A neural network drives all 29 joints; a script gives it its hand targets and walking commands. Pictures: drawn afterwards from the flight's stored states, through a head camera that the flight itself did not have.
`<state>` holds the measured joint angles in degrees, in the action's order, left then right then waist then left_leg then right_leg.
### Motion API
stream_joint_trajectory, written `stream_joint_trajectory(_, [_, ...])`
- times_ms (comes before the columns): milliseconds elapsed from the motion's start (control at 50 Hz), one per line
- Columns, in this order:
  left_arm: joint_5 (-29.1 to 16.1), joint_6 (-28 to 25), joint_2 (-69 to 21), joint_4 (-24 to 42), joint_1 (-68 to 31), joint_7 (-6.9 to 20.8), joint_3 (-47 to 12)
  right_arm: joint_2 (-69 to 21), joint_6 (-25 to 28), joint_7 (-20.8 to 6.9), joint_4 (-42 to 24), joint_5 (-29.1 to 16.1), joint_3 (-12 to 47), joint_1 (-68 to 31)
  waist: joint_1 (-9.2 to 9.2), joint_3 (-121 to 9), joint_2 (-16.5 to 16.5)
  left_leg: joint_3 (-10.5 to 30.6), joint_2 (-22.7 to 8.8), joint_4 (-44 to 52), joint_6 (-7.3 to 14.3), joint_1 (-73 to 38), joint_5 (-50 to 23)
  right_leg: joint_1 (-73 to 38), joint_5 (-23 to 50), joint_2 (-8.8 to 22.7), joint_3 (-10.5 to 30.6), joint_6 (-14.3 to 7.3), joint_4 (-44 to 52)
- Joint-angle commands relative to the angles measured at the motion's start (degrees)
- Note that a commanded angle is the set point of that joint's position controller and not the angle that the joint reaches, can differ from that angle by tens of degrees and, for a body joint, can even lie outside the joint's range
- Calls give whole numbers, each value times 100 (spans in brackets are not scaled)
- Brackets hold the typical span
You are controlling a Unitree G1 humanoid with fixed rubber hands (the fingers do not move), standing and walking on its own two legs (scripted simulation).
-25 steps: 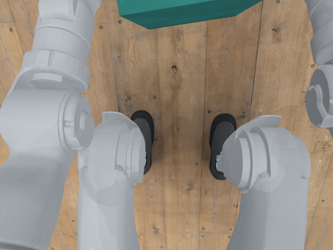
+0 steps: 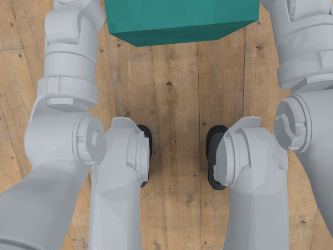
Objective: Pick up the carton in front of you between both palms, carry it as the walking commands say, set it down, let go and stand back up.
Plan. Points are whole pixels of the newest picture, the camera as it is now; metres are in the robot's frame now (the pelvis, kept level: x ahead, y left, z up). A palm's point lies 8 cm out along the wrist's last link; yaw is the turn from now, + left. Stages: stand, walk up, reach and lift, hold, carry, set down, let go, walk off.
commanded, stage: reach and lift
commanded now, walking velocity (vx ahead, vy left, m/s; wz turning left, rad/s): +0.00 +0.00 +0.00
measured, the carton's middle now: out of the picture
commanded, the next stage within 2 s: none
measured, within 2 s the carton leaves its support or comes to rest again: neither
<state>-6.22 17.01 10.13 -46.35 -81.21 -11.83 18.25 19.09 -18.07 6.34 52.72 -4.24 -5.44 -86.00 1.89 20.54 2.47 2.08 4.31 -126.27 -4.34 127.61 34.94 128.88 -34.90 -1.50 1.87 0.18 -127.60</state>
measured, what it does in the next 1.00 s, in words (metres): rises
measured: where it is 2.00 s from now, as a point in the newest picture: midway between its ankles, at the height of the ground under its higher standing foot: (177, 167)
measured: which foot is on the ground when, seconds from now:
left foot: down 0.00-1.00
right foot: down 0.00-1.00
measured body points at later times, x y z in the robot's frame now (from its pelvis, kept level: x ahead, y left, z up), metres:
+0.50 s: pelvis -0.02 +0.01 +0.11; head +0.27 -0.02 +0.46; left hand +0.51 +0.14 +0.05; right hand +0.52 -0.16 +0.05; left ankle +0.11 +0.13 -0.33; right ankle +0.10 -0.12 -0.33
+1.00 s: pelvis +0.03 +0.01 +0.24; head +0.20 -0.01 +0.66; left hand +0.47 +0.14 +0.21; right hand +0.47 -0.16 +0.20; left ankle +0.11 +0.13 -0.33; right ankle +0.10 -0.12 -0.33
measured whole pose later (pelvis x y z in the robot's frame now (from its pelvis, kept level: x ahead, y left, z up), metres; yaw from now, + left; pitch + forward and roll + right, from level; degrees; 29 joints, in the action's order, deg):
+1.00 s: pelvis +0.03 +0.01 +0.24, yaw -3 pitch +34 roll +1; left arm 13.4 22.8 -5.9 -33.6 -42.9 -2.0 27.7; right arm -3.7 -23.4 0.3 36.9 15.4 -24.3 -45.4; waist 1.1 -13.1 0.3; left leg 3.4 2.6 -78.1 -2.1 85.3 26.9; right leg 86.2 -26.1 -2.3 3.0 0.8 -78.3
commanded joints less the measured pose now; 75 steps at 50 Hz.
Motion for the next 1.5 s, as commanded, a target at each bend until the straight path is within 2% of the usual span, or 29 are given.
stream_joint_trajectory(0, [-613, 57, -6217, 1811, -4173, 1942, -2688, -6691, 70, -1724, -2192, -592, 1875, -3561, -70, -11569, -943, -939, 521, 1098, 189, -3568, -3432, -6393, 4509, -560, -469, -25, 1090])
stream_joint_trajectory(40, [-441, 140, -6316, 1796, -3990, 1938, -2717, -6905, -91, -1710, -1840, -370, 1739, -3056, -93, -10960, -824, -939, 546, 1335, 172, -3518, -3154, -5846, 3990, -622, -515, 7, 1361])
stream_joint_trajectory(80, [-157, 224, -6432, 1495, -3651, 1954, -2507, -7112, -205, -1778, -1288, -127, 1469, -2544, -51, -9860, -668, -916, 542, 1649, 187, -3490, -2683, -4883, 3147, -671, -571, 44, 1719])
stream_joint_trajectory(140, [508, 343, -6434, 716, -3117, 2003, -1739, -7155, -292, -1959, -399, 436, 742, -2108, 50, -8151, -589, -859, 513, 2158, 242, -3152, -1660, -3619, 1764, -682, -606, 20, 2263])
stream_joint_trajectory(180, [946, 403, -6282, 289, -2866, 2031, -1182, -7046, -326, -2038, 39, 821, 206, -1950, 146, -7372, -607, -829, 525, 2457, 288, -2948, -1138, -3152, 1159, -702, -622, -3, 2568])
stream_joint_trajectory(220, [1214, 435, -6200, 175, -2801, 2062, -860, -6933, -344, -2082, 169, 1106, -174, -1931, 160, -7177, -604, -793, 526, 2699, 303, -3005, -911, -3039, 865, -725, -631, -30, 2823])
stream_joint_trajectory(280, [1361, 458, -6272, 183, -2867, 2114, -738, -6899, -347, -2082, 184, 1319, -422, -1998, 95, -7340, -564, -769, 524, 2978, 300, -3197, -793, -3255, 737, -743, -627, -60, 3140])
stream_joint_trajectory(360, [1291, 522, -6558, 413, -2985, 2214, -998, -7017, -383, -2068, -42, 1355, -374, -2058, -68, -8042, -424, -783, 538, 3252, 251, -3638, -874, -3864, 869, -757, -635, -89, 3437])
stream_joint_trajectory(440, [1044, 642, -6935, 792, -2967, 2322, -1519, -7366, -483, -2077, -535, 1135, 65, -2048, -171, -9072, -319, -827, 563, 3467, 194, -4229, -1253, -4663, 1335, -763, -650, -67, 3639])
stream_joint_trajectory(500, [861, 750, -7133, 1055, -2732, 2393, -1901, -7686, -599, -2092, -930, 901, 521, -1866, -154, -9644, -331, -844, 569, 3635, 183, -4599, -1604, -5258, 1771, -759, -638, -15, 3789])
stream_joint_trajectory(580, [726, 841, -7283, 1215, -2187, 2467, -2211, -8038, -719, -2110, -1250, 676, 991, -1429, -53, -9767, -448, -812, 567, 3901, 201, -4882, -1913, -5849, 2165, -771, -574, 67, 4047])
stream_joint_trajectory(740, [783, 728, -7440, 1028, -978, 2518, -2329, -8385, -624, -2013, -1305, 709, 1225, -368, -10, -8757, -633, -597, 574, 4585, 252, -5241, -2035, -6401, 2324, -805, -393, 115, 4770])
stream_joint_trajectory(920, [996, 559, -7587, 849, 7, 2502, -2313, -8467, -424, -1916, -1221, 999, 1052, 609, -97, -7731, -409, -383, 567, 5582, 293, -6179, -1910, -7115, 2099, -775, -190, 32, 5778])
stream_joint_trajectory(1060, [1075, 500, -7752, 976, 718, 2479, -2522, -8550, -360, -1955, -1444, 1021, 1237, 1246, -128, -7311, -285, -212, 526, 6370, 332, -7184, -2028, -7919, 2171, -737, -84, -24, 6522])
stream_joint_trajectory(1260, [1114, 532, -7859, 1287, 1904, 2469, -2900, -8621, -392, -2013, -1849, 986, 1642, 2336, -154, -6454, -249, 65, 384, 7593, 383, -8779, -2532, -9284, 2637, -642, 108, -81, 7701])
stream_joint_trajectory(1480, [1077, 780, -7732, 1687, 3194, 2460, -3291, -8514, -643, -1987, -2341, 922, 1993, 3602, -198, -5245, -229, 250, 212, 9008, 412, -10590, -3401, -10953, 3468, -501, 238, -64, 9106])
